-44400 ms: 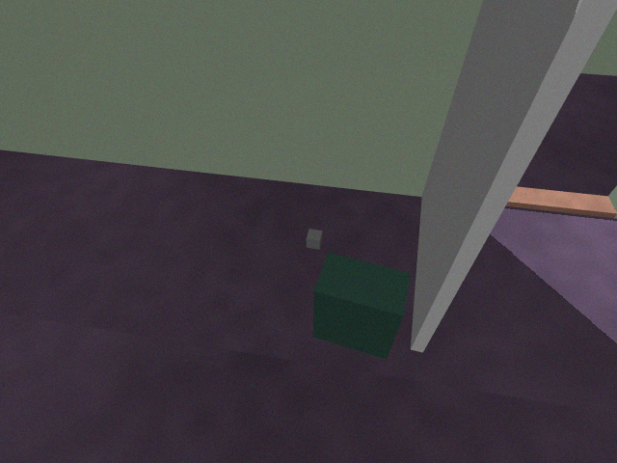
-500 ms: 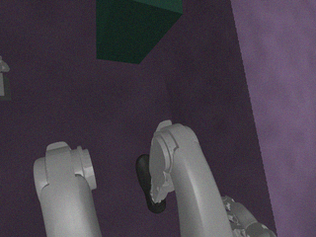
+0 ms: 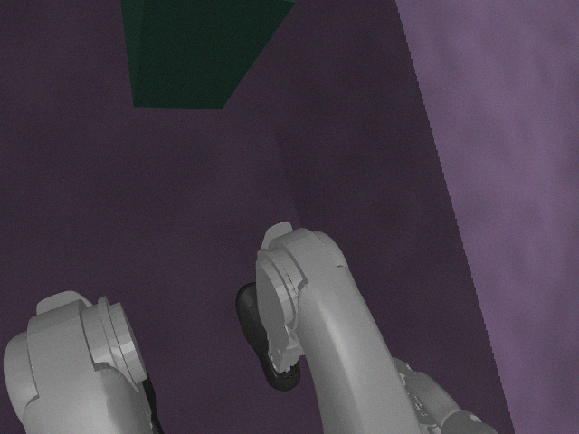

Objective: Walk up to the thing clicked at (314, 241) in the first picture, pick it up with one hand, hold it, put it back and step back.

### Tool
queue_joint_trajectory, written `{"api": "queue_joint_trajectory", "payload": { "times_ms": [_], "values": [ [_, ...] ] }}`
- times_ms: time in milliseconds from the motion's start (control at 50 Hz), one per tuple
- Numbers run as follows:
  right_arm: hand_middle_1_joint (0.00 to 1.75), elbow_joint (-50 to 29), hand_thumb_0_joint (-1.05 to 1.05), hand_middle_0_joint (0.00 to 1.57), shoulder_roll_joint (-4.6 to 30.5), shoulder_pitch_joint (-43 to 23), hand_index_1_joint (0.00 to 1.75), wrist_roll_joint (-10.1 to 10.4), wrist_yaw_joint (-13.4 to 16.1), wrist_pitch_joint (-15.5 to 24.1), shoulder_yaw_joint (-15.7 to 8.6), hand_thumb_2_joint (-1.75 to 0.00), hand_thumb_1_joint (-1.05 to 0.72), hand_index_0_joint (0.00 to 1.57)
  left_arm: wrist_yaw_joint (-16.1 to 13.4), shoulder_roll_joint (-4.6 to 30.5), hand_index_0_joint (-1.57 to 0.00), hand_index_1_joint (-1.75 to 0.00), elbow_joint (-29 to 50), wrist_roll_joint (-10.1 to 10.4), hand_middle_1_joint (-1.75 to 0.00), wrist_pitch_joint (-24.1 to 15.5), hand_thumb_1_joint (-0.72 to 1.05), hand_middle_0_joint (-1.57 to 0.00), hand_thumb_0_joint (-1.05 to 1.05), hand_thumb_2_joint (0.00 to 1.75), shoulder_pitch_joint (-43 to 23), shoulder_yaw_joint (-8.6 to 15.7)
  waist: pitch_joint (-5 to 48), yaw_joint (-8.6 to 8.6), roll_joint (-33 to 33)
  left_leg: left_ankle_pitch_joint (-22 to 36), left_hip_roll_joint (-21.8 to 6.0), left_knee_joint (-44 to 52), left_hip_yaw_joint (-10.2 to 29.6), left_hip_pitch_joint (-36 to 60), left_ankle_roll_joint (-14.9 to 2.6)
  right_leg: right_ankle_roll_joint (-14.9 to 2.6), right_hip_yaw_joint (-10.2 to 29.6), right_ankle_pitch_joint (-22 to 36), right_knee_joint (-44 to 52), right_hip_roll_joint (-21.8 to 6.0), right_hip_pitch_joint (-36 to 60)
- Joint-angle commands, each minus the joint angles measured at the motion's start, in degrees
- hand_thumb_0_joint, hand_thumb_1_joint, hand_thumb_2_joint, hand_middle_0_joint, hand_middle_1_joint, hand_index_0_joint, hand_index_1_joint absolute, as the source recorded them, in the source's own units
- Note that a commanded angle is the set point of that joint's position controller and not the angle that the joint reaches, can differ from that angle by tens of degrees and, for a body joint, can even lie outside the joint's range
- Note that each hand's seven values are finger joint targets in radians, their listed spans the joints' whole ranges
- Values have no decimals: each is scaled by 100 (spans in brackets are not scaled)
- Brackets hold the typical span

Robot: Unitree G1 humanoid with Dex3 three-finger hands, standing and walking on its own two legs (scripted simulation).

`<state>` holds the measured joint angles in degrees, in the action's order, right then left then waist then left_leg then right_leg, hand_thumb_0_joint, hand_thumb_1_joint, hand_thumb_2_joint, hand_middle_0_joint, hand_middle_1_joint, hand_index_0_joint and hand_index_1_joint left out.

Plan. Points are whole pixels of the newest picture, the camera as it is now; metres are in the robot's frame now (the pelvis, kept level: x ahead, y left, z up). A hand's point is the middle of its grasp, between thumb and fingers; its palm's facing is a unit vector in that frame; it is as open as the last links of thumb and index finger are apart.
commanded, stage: rest palm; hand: left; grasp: from above
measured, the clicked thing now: out of the picture +0.46 +0.33 -0.27
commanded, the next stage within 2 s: close in 1.02 s
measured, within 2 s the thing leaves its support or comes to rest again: neither
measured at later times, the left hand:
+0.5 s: hand out of the picture +0.42 +0.33 -0.23, palm faces -0.43 -0.06 -0.90, open 13.6 cm
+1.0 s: hand out of the picture +0.45 +0.33 -0.24, palm faces -0.52 -0.09 -0.85, open 13.5 cm
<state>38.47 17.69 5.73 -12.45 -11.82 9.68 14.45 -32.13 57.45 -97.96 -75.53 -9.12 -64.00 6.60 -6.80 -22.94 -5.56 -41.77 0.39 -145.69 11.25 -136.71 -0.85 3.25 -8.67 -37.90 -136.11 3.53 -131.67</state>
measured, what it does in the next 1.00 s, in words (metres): stands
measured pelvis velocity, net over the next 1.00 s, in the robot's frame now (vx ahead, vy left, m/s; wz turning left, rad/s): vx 0.00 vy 0.00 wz -0.02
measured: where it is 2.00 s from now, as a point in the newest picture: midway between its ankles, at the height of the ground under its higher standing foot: (212, 389)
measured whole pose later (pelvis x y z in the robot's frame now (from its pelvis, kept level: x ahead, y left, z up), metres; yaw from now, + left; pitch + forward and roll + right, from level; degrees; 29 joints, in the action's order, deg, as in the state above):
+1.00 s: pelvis +0.00 +0.00 +0.01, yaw -1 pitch +29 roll -15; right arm 34.9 19.2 6.3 -12.7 -11.8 8.7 18.3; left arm -26.5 62.4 -93.2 -74.5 -16.2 -58.9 6.4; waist -11.3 -22.5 -6.8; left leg -42.2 0.5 -145.6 13.9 -133.8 -0.2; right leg 3.1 -10.9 -37.5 -134.5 3.8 -128.3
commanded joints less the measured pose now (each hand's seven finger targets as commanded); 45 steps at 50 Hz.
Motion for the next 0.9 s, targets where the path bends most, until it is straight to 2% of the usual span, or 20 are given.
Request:
{"api": "queue_joint_trajectory", "payload": {
  "times_ms": [0,20,80,100,120,140,200,220,240,280,320,380,440,520,600,660,700,760,820,880],
  "values": [
    [30,-57,0,20,2045,1230,30,43,128,-113,-576,-90,-91,20,418,1576,-12,-103,856,305,-112,-167,-43,-4,0,84,-579,202,4132,56,2800,2170,-98,1461,-372,3208,-5,-480,-431,2010,1177,132,2761],
    [30,-160,0,20,1985,1209,30,62,125,-138,-518,-90,-91,20,560,1425,-12,-103,1055,308,-111,-256,-43,-4,0,84,-630,25,4090,17,2819,2348,-90,1365,-428,3192,1,-487,-383,2203,1175,131,2880],
    [30,-255,0,20,2066,1282,30,68,158,-294,-435,-90,-91,20,762,1598,-12,-101,1458,436,-108,-623,-44,-4,0,86,-468,70,4153,46,2623,2635,-104,1284,-413,3115,6,-484,-396,2504,1269,159,3303],
    [30,-204,0,20,2163,1400,30,67,196,-363,-442,-90,-91,20,770,1909,-12,-100,1570,448,-107,-776,-44,-5,0,86,-349,319,4217,71,2592,2760,-127,1253,-364,3200,12,-484,-436,2569,1296,166,3416],
    [30,-228,0,20,2160,1440,30,44,213,-432,-405,-90,-91,20,776,2063,-12,-99,1601,420,-106,-930,-43,-5,0,85,-262,429,4230,104,2617,2729,-131,1233,-355,3162,4,-471,-427,2557,1302,165,3521],
    [30,-234,0,20,2094,1464,30,27,219,-498,-366,-90,-91,20,762,2051,-12,-98,1589,422,-106,-1096,-43,-5,0,85,-201,488,4247,107,2484,2626,-147,1242,-333,3115,-18,-449,-437,2491,1334,176,3588],
    [30,-288,0,20,2022,1378,30,-99,230,-641,-276,-90,-90,20,570,2146,-12,-97,1728,226,-104,-1563,-41,-5,0,85,-426,478,4014,39,2570,2195,-179,1261,-281,3178,-30,-461,-480,1988,1369,200,3327],
    [30,-297,0,20,2054,1290,30,-114,242,-664,-312,-90,-90,20,480,2030,-12,-96,1700,192,-103,-1694,-41,-6,0,85,-499,401,3952,46,2619,2061,-200,1298,-246,3315,-22,-459,-522,1822,1380,221,3133],
    [30,-355,0,20,1982,1138,30,-123,242,-632,-262,-90,-90,20,402,1896,-12,-96,1703,94,-103,-1794,-41,-6,0,85,-633,184,3821,27,2728,1863,-204,1309,-263,3386,-9,-472,-528,1643,1354,240,2931],
    [30,-218,0,20,1973,1014,30,-160,258,-636,-200,-90,-90,20,138,1890,-12,-96,1520,-84,-103,-1896,-40,-5,0,86,-646,113,3531,12,2791,1362,-220,1408,-239,3373,6,-461,-617,1215,1352,281,2553],
    [30,-153,0,20,1983,818,30,-202,299,-626,-210,-90,-90,20,-166,1815,-11,-95,1286,-285,-102,-1891,-40,-5,0,85,-579,-32,3329,52,2809,966,-217,1507,-274,3228,17,-448,-614,950,1364,285,2370],
    [30,-20,0,20,1984,668,30,-301,336,-580,-262,-90,-90,20,-624,1475,-11,-98,1027,-558,-106,-1684,-40,-3,0,85,-575,-272,3147,13,2756,854,-220,1619,-242,3188,47,-471,-669,853,1341,320,2037],
    [30,102,0,20,1988,576,30,-326,327,-455,-315,-90,-90,20,-980,1118,-11,-100,755,-608,-108,-1347,-40,-4,0,86,-750,-539,3043,-76,2661,798,-223,1702,-178,3089,73,-493,-709,854,1328,336,1748],
    [30,170,0,20,2074,571,30,-251,203,-185,-394,-90,-90,20,-1157,935,-11,-100,579,-554,-108,-845,-40,-3,0,85,-1077,-698,3109,-198,2921,1080,-275,1814,41,3331,150,-477,-742,1192,1074,243,1373],
    [30,147,0,20,2123,639,30,-135,56,62,-439,-90,-90,20,-1032,842,-11,-101,398,-371,-109,-433,-41,-3,0,86,-1297,-690,3012,-290,3142,1053,-290,1879,123,3417,174,-459,-716,1213,979,151,1167],
    [30,-42,0,20,2162,594,30,-58,-22,208,-402,-90,-90,20,-762,1165,-11,-101,610,-231,-109,-295,-40,-3,0,85,-1511,-480,3186,-217,3368,1098,-276,1854,114,3493,178,-463,-671,1257,901,91,1307],
    [30,-79,0,20,2176,705,30,-54,-44,231,-379,-90,-90,20,-583,1457,-11,-101,564,-192,-110,-237,-40,-4,0,85,-1371,-189,3306,-196,3436,1266,-269,1815,88,3576,175,-460,-652,1305,883,84,1441],
    [30,-146,0,20,2075,794,30,-39,-71,228,-294,-90,-91,20,-256,1455,-11,-103,651,-6,-110,-287,-42,-4,0,87,-1196,-101,3319,-211,3212,1424,-244,1671,-11,3365,117,-457,-632,1436,981,119,1812],
    [30,-256,0,20,2105,989,30,6,-6,112,-281,-90,-91,20,52,1740,-12,-104,836,68,-111,-416,-42,-5,0,87,-978,62,3515,-175,3058,1698,-212,1603,-95,3388,85,-478,-615,1605,1127,152,2216],
    [30,-283,0,20,2078,1128,30,-25,19,-19,-240,-90,-91,20,323,1596,-11,-104,820,151,-111,-600,-42,-5,0,88,-594,-22,3476,-182,2802,1942,-180,1435,-216,3142,42,-465,-589,1844,1223,191,2632]
  ]
}}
